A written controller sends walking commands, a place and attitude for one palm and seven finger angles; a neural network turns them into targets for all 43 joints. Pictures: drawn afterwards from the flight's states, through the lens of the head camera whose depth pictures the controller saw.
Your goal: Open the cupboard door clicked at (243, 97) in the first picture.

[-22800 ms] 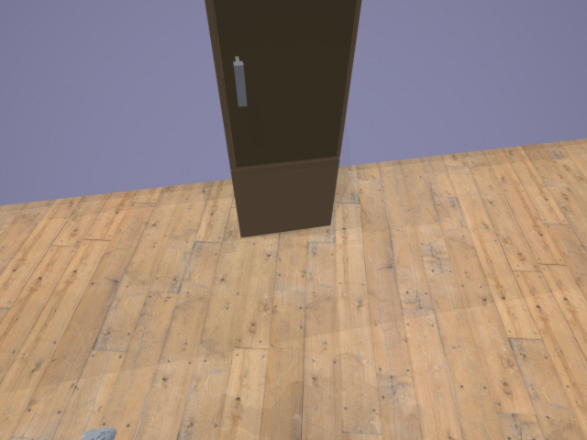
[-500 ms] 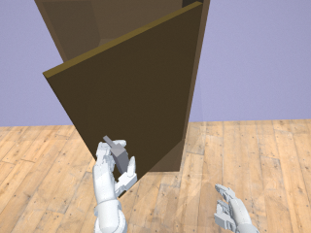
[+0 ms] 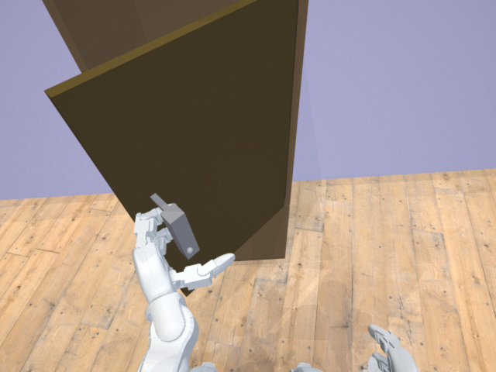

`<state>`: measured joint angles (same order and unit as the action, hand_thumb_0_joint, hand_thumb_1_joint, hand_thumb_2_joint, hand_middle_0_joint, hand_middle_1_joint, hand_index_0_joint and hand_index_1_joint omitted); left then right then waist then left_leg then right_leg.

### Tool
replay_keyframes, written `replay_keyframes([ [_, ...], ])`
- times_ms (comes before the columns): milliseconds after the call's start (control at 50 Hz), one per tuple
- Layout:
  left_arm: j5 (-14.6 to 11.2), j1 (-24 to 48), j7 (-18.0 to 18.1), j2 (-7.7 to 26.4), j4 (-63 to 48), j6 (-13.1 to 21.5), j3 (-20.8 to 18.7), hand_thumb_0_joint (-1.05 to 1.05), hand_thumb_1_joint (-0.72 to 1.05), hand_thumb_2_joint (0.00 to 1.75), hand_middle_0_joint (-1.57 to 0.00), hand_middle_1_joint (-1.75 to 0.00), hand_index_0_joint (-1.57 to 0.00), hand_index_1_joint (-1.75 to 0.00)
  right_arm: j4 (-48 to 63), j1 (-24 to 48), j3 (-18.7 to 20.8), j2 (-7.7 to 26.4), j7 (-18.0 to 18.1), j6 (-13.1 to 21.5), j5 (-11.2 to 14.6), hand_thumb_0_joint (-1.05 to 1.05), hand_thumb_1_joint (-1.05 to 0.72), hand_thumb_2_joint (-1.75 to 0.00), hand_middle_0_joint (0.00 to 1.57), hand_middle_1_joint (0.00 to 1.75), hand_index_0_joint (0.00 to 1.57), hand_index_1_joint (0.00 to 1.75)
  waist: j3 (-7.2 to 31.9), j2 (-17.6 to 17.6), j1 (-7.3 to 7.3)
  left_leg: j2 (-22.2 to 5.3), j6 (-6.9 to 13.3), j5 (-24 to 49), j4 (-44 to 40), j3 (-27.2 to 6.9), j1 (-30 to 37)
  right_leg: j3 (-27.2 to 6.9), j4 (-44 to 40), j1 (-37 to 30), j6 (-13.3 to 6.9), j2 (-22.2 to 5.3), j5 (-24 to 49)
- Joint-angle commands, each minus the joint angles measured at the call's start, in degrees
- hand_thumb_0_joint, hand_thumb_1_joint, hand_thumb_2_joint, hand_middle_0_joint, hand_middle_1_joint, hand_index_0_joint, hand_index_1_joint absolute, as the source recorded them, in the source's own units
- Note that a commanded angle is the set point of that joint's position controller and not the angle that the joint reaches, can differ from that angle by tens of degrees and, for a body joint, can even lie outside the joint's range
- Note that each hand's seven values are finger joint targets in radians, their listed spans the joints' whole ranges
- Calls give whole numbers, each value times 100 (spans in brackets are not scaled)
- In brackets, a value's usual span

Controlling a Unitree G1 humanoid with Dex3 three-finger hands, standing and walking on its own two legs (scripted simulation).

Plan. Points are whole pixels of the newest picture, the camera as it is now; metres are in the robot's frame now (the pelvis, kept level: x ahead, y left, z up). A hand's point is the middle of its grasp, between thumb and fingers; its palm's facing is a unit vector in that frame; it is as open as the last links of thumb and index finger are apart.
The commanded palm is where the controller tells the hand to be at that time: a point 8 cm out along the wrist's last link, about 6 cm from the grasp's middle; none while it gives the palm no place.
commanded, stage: open thumb and fingers to let go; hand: left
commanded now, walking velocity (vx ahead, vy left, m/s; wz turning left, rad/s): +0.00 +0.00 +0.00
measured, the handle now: (173, 225) +0.34 +0.14 +0.05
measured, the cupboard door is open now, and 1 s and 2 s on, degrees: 43 42 42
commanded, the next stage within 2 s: slide the hand sideways off the handle in 0.32 s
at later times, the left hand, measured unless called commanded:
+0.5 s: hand (184, 250) +0.30 +0.11 +0.05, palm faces +0.27 -0.96 -0.03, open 15.8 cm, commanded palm +0.25 +0.15 +0.05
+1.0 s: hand (174, 281) +0.25 +0.12 +0.05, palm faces +0.00 -1.00 +0.01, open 16.4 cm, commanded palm +0.21 +0.17 +0.05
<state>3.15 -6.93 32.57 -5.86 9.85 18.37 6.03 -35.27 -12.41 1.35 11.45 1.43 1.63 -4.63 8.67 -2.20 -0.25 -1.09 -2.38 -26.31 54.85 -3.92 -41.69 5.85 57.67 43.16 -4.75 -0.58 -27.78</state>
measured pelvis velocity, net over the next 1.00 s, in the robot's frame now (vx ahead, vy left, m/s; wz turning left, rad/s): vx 0.00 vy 0.07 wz -0.04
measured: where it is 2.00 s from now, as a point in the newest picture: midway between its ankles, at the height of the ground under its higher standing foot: outside the picture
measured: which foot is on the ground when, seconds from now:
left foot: down 0.00-1.00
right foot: down 0.00-1.00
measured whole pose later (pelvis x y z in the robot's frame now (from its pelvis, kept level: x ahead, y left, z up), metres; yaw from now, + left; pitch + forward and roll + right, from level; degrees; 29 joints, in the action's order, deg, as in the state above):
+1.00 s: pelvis +0.00 +0.07 -0.01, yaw -3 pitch +12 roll -1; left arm 3.0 -18.0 12.9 0.0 -5.2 16.3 15.2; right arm -24.4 -14.3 -1.8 10.6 -0.3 2.0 -1.7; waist 7.2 -1.9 0.3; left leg 0.2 0.7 -29.7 61.6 -0.6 -44.2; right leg 2.3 60.0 44.5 0.4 -1.9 -27.7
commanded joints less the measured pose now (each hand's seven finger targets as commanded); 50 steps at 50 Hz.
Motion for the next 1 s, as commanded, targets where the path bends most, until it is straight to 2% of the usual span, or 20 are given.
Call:
replay_keyframes([
  [0,187,1231,89,-48,-1099,458,120,0,-50,30,-27,-100,-27,-100,906,542,119,369,20,358,30,0,-90,-90,20,30,20,30,1118,996,-89,270,262,661,-187,253,-131,-1195,-1521,-1496,594,-439,1368],
  [80,224,1518,173,64,-936,455,27,0,-50,30,-23,-80,-23,-80,901,523,123,407,35,366,32,0,-90,-90,20,30,20,30,1216,1023,-88,278,281,611,-186,285,-74,-1039,-1472,-1343,534,-349,1034],
  [140,282,1821,281,-73,-858,415,137,0,-50,30,-21,-65,-21,-65,920,569,95,374,37,336,27,0,-90,-90,20,30,20,30,1185,730,-72,296,289,588,-247,328,31,-888,-1413,-1193,448,-277,751],
  [180,327,1798,348,-13,-756,353,49,0,-50,30,-19,-55,-19,-55,932,589,103,389,50,315,24,0,-90,-90,20,30,20,30,1215,761,-36,285,295,630,-270,338,101,-760,-1367,-1141,408,-207,717],
  [240,367,2052,445,-317,-666,262,289,0,-50,30,-17,-40,-17,-40,934,652,63,370,27,302,11,0,-90,-90,20,30,20,30,1120,534,-72,277,293,660,-366,335,240,-490,-1208,-948,347,-105,746],
  [280,403,2169,501,-376,-539,190,313,0,-50,30,-15,-30,-15,-30,934,653,57,394,18,286,4,0,-90,-90,20,30,20,30,1143,620,-63,257,278,642,-427,272,260,-358,-1125,-886,320,-54,670],
  [400,427,2096,595,-692,-708,-11,522,0,-50,30,-15,-30,-15,-30,988,710,53,380,-97,260,-12,0,-90,-90,20,30,20,30,1446,332,56,210,228,1062,-476,255,473,-152,-837,-904,237,45,1094],
  [420,1049,1855,-578,-213,-971,223,1816,0,-50,30,-15,-30,-15,-30,909,219,70,598,-139,234,32,0,-90,-90,20,30,20,30,1238,604,-442,173,328,1180,-330,273,664,-311,-828,-675,255,-6,1543],
  [440,832,1946,-1205,192,-1260,474,1378,0,-50,30,-15,-30,-15,-30,1071,199,120,570,-127,251,97,0,-90,-90,20,30,20,30,1483,487,-285,173,358,1279,-290,268,646,-328,-772,-836,225,-30,1765],
  [480,517,1939,-2151,330,-1601,702,1506,0,-50,30,-15,-30,-15,-30,1247,201,81,614,-86,314,198,0,-90,-90,20,30,20,30,1515,183,-292,181,374,1194,-304,231,755,-347,-695,-864,206,-43,1693],
  [500,270,1928,-2455,298,-1661,751,1481,0,-50,30,-15,-30,-15,-30,1328,223,52,601,-63,366,257,0,-90,-90,20,30,20,30,1378,139,-277,181,365,1026,-358,188,759,-321,-726,-775,214,-29,1465],
  [540,-285,1635,-2645,-41,-1650,658,1425,0,-50,30,-15,-30,-15,-30,1491,297,-6,564,-33,473,377,0,-90,-90,20,30,20,30,1105,191,-247,180,348,722,-456,111,747,-213,-796,-629,235,36,1027],
  [600,-533,1515,-2369,-74,-1613,462,1139,0,-50,30,-15,-30,-15,-30,1559,381,-30,615,-38,571,430,0,-90,-90,20,30,20,30,828,367,-204,165,294,235,-589,-12,567,-104,-751,-391,267,57,507],
  [660,-235,1113,-2005,106,-1736,347,1010,0,-50,30,-15,-30,-15,-30,1644,269,2,637,-105,557,363,0,-90,-90,20,30,20,30,1048,497,-95,171,286,431,-545,8,493,-109,-628,-469,252,51,626],
  [720,75,553,-1828,151,-2111,302,1111,0,-50,30,-15,-30,-15,-30,1807,177,36,593,-187,496,329,0,-90,-90,20,30,20,30,1323,334,25,148,262,958,-489,56,615,-114,-496,-603,209,49,999],
  [760,129,374,-1818,156,-2299,270,1174,0,-50,30,-15,-30,-15,-30,1857,151,29,587,-208,451,321,0,-90,-90,20,30,20,30,1274,407,-11,143,266,969,-447,86,559,-129,-512,-613,216,57,1048],
  [780,175,124,-1819,286,-2318,238,1072,0,-50,30,-15,-30,-15,-30,1904,168,37,606,-198,424,321,0,-90,-90,20,30,20,30,1267,470,57,125,256,1040,-463,65,523,-127,-482,-661,200,69,1066],
  [900,96,-438,-1922,326,-2766,170,1077,0,-50,30,-15,-30,-15,-30,2060,205,-37,550,-161,348,328,0,-90,-90,20,30,20,30,862,346,20,146,273,815,-449,138,378,-145,-536,-603,226,75,972],
  [960,7,-760,-1990,457,-2905,212,906,0,-50,30,-15,-30,-15,-30,2072,160,-39,542,-130,350,324,0,-90,-90,20,30,20,30,850,444,34,165,272,808,-386,164,314,-164,-536,-651,235,84,1040],
  [980,10,-795,-2018,486,-3059,243,915,0,-50,30,-15,-30,-15,-30,2089,151,-39,540,-130,365,328,0,-90,-90,20,30,20,30,934,273,49,166,266,914,-370,142,353,-167,-477,-653,224,87,1096],
])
